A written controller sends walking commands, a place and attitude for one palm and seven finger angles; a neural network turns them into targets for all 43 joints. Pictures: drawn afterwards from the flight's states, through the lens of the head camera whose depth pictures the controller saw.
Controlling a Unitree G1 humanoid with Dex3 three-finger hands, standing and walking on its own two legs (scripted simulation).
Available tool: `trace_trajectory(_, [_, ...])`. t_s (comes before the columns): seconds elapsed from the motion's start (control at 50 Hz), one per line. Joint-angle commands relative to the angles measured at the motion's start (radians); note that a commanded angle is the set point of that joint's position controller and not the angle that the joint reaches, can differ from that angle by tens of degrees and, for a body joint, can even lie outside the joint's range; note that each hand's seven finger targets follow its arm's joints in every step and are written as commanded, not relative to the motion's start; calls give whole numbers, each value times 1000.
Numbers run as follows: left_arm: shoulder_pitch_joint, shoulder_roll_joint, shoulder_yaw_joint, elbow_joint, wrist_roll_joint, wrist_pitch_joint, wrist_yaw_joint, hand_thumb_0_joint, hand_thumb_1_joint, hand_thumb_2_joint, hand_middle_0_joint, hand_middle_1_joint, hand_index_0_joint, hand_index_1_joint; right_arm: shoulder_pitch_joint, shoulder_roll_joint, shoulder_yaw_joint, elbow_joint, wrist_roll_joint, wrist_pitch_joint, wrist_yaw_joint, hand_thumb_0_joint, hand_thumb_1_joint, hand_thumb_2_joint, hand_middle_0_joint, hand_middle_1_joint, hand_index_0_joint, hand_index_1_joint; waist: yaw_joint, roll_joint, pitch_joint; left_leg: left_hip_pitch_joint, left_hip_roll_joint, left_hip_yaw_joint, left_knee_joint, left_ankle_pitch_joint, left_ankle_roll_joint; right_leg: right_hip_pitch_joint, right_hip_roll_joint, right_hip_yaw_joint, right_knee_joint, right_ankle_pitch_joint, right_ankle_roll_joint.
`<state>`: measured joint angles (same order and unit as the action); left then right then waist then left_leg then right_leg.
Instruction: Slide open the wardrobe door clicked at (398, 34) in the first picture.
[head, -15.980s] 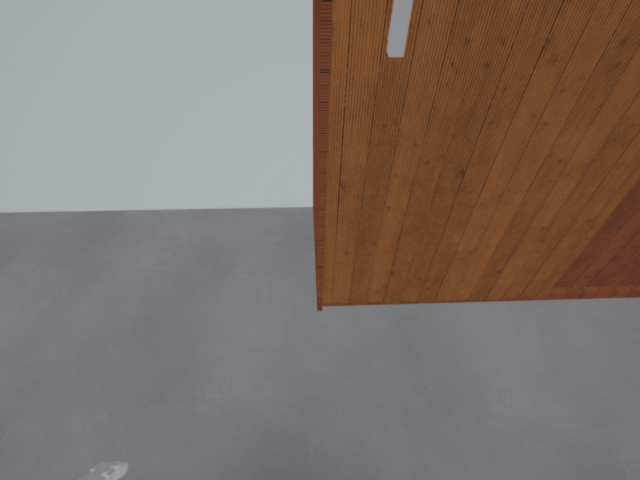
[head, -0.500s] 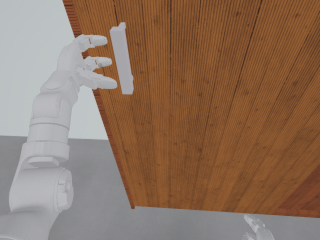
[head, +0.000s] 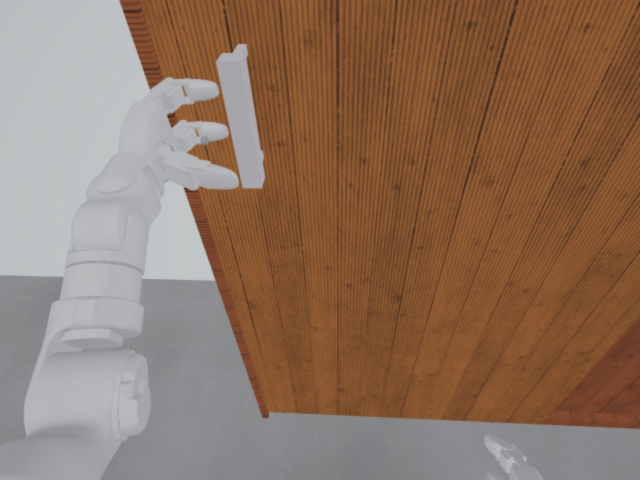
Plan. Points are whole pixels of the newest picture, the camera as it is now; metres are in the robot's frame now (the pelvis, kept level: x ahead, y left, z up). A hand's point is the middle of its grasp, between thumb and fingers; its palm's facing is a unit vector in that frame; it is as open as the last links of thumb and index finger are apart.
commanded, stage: slide the fingers in behind the handle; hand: left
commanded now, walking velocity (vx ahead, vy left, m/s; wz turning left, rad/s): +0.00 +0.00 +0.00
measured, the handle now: (247, 118) +0.47 +0.11 +0.26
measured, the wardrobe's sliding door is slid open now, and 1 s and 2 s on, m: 0.00 0.00 0.00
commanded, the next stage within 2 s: grip the handle and tug to test in 1.40 s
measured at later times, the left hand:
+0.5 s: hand (216, 139) +0.41 +0.14 +0.26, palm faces +0.00 -1.00 -0.01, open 14.0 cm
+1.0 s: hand (237, 139) +0.41 +0.11 +0.26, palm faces -0.01 -1.00 -0.01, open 14.0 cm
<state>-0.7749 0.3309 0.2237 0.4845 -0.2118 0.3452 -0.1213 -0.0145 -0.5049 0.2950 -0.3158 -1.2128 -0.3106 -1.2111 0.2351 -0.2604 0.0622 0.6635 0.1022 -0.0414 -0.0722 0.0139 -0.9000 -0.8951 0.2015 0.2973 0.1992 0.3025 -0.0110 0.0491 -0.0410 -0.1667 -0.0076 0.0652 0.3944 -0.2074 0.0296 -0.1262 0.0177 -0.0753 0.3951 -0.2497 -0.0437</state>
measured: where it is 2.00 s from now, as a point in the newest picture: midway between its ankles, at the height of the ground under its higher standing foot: outside the picture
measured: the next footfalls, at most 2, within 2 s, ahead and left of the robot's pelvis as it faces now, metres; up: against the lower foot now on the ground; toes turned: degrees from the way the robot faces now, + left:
none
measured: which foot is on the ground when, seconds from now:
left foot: down 0.00-1.00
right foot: down 0.00-1.00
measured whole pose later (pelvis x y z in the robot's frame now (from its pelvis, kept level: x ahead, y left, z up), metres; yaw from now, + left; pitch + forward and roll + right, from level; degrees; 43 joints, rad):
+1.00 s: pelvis +0.00 -0.01 +0.00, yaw +0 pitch -2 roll +0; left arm -0.76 0.23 0.15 0.33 -0.20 0.47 -0.02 -0.01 -0.50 0.30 -0.30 -1.20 -0.30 -1.20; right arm 0.17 -0.25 0.07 0.65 0.09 0.04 -0.06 0.01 -0.90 -0.90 0.20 0.30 0.20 0.30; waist 0.01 0.04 -0.04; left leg -0.13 0.00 0.05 0.37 -0.20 0.02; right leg -0.09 0.03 -0.08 0.37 -0.25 -0.05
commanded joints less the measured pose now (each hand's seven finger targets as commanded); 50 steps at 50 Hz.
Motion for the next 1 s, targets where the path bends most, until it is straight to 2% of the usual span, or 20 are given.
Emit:
trace_trajectory(0.0, [-524, 200, 48, -328, -2, -53, 31, 0, -500, 300, -300, -1200, -300, -1200, -161, -108, -39, -171, -3, -48, -5, 0, -900, -900, 200, 300, 200, 300, 20, -27, -290, 198, 14, -92, -12, 239, 29, 4, -21, 61, -47, 291, 10])
trace_trajectory(0.02, [-548, 154, 6, -336, -2, -44, 33, 0, -500, 300, -300, -1200, -300, -1200, -168, -105, -33, -169, -3, -45, -6, 0, -900, -900, 200, 300, 200, 300, 8, -17, -272, 198, 13, -92, -15, 232, 28, -10, -20, 60, -49, 283, 10])
trace_trajectory(0.08, [-535, 125, 3, -290, -6, -7, 52, 0, -500, 300, -300, -1200, -300, -1200, -166, -102, -33, -156, -6, -40, -7, 0, -900, -900, 200, 300, 200, 300, 3, -54, -248, 188, 12, -93, -13, 214, 26, -31, -15, 57, -52, 270, 13])
trace_trajectory(0.1, [-492, 171, 46, -250, -3, 6, 60, 0, -500, 300, -300, -1200, -300, -1200, -163, -108, -35, -151, -8, -31, -7, 0, -900, -900, 200, 300, 200, 300, 19, -67, -244, 176, 13, -91, -17, 212, 25, -17, -15, 58, -58, 266, 13])
trace_trajectory(0.18, [-552, 135, 7, -238, 7, 23, 73, 0, -500, 300, -300, -1200, -300, -1200, -165, -101, -32, -151, -9, -16, -8, 0, -900, -900, 200, 300, 200, 300, 1, -72, -243, 164, 7, -83, -17, 206, 28, -16, -21, 63, -60, 278, 17])
trace_trajectory(0.2, [-536, 162, 29, -211, 8, 18, 77, 0, -500, 300, -300, -1200, -300, -1200, -161, -107, -33, -147, -9, -10, -7, 0, -900, -900, 200, 300, 200, 300, 8, -98, -239, 158, 9, -87, -21, 209, 28, -5, -19, 60, -61, 275, 16])
trace_trajectory(0.24, [-570, 142, 11, -249, 9, 4, 74, 0, -500, 300, -300, -1200, -300, -1200, -162, -102, -33, -157, -12, -9, -7, 0, -900, -900, 200, 300, 200, 300, 4, -69, -274, 171, 3, -82, -17, 235, 30, 16, -24, 67, -53, 319, 15])
trace_trajectory(0.32, [-514, 178, 47, -279, 5, -14, 60, 0, -500, 300, -300, -1200, -300, -1200, -168, -102, -34, -172, -13, 4, -3, 0, -900, -900, 200, 300, 200, 300, 21, -65, -299, 168, 1, -74, -13, 291, 32, 68, -28, 70, -45, 406, 15])
trace_trajectory(0.38, [-471, 129, 17, -316, -3, -6, 50, 0, -500, 300, -300, -1200, -300, -1200, -182, -96, -35, -182, -9, 4, 0, 0, -900, -900, 200, 300, 200, 300, 17, -86, -286, 178, 2, -70, -6, 303, 34, 59, -24, 66, -42, 431, 19])
trace_trajectory(0.4, [-455, 156, 39, -318, -5, -4, 49, 0, -500, 300, -300, -1200, -300, -1200, -182, -103, -38, -180, -8, 8, 0, 0, -900, -900, 200, 300, 200, 300, 25, -92, -286, 174, 2, -72, -9, 304, 33, 70, -24, 64, -43, 430, 19])
trace_trajectory(0.48, [-506, 85, -27, -424, -4, 21, 55, 0, -500, 300, -300, -1200, -300, -1200, -199, -92, -35, -183, -6, 5, 4, 0, -900, -900, 200, 300, 200, 300, 11, -13, -300, 217, 3, -78, -1, 314, 26, 34, -18, 58, -40, 399, 11])
trace_trajectory(0.52, [-473, 90, -10, -424, -13, 36, 67, 0, -500, 300, -300, -1200, -300, -1200, -205, -94, -35, -182, -9, 6, 3, 0, -900, -900, 200, 300, 200, 300, 21, -43, -294, 212, 2, -84, -3, 308, 27, 34, -15, 54, -43, 387, 12])
trace_trajectory(0.56, [-478, 60, -29, -381, -14, 61, 76, 0, -500, 300, -300, -1200, -300, -1200, -204, -93, -33, -167, -9, 10, 1, 0, -900, -900, 200, 300, 200, 300, 10, -81, -252, 188, 1, -80, -7, 276, 29, 12, -14, 54, -52, 364, 18])
trace_trajectory(0.6, [-469, 101, 3, -359, -6, 71, 93, 0, -500, 300, -300, -1200, -300, -1200, -206, -99, -34, -160, -11, 15, 1, 0, -900, -900, 200, 300, 200, 300, 22, -83, -246, 178, 0, -80, -12, 258, 29, 16, -14, 59, -58, 337, 18])
trace_trajectory(0.62, [-521, 65, -30, -386, -6, 69, 98, 0, -500, 300, -300, -1200, -300, -1200, -207, -94, -32, -162, -14, 13, 2, 0, -900, -900, 200, 300, 200, 300, 10, -65, -253, 183, -1, -79, -15, 261, 30, 13, -17, 59, -57, 340, 18])
trace_trajectory(0.64, [-498, 75, -14, -356, -3, 72, 106, 0, -500, 300, -300, -1200, -300, -1200, -202, -92, -31, -159, -14, 15, 3, 0, -900, -900, 200, 300, 200, 300, 16, -92, -259, 175, 0, -82, -15, 259, 28, 25, -16, 57, -54, 338, 18])
trace_trajectory(0.68, [-515, 81, -6, -372, 1, 64, 115, 0, -500, 300, -300, -1200, -300, -1200, -204, -89, -31, -161, -19, 17, 5, 0, -900, -900, 200, 300, 200, 300, 19, -74, -287, 183, -5, -75, -13, 274, 30, 44, -19, 66, -52, 368, 18])
trace_trajectory(0.7, [-466, 125, 38, -350, 1, 59, 120, 0, -500, 300, -300, -1200, -300, -1200, -203, -93, -33, -162, -20, 23, 7, 0, -900, -900, 200, 300, 200, 300, 37, -96, -285, 168, -3, -77, -14, 287, 30, 66, -19, 64, -51, 382, 18])
trace_trajectory(0.94, [-514, 38, -46, -395, 0, 58, 103, 0, -500, 300, -300, -1200, -300, -1200, -218, -84, -31, -178, -14, 29, 5, 0, -900, -900, 200, 300, 200, 300, 12, -80, -262, 182, -5, -71, -18, 257, 35, 42, -18, 67, -64, 368, 22])
trace_trajectory(0.98, [-509, 54, -28, -356, -1, 67, 108, 0, -500, 300, -300, -1200, -300, -1200, -216, -84, -29, -168, -15, 29, 3, 0, -900, -900, 200, 300, 200, 300, 14, -80, -249, 166, -8, -70, -20, 222, 34, 31, -18, 70, -73, 333, 25])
